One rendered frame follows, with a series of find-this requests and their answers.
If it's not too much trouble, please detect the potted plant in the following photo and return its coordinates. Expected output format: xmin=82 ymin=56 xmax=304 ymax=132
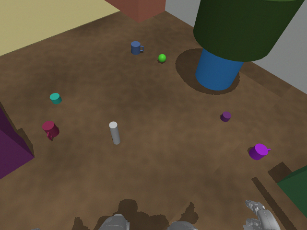
xmin=193 ymin=0 xmax=305 ymax=91

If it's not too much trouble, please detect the right robot hand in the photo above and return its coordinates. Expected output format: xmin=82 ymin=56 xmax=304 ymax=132
xmin=243 ymin=200 xmax=281 ymax=230

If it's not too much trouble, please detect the sofa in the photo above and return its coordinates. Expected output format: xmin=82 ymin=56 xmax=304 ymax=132
xmin=0 ymin=107 xmax=34 ymax=179

